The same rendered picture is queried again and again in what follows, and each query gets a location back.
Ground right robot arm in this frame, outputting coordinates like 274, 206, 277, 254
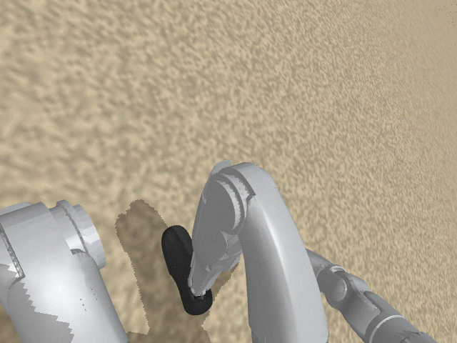
317, 264, 438, 343

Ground right robot hand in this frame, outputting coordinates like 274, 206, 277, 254
306, 249, 332, 279

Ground right robot foot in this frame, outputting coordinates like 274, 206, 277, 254
161, 225, 213, 315

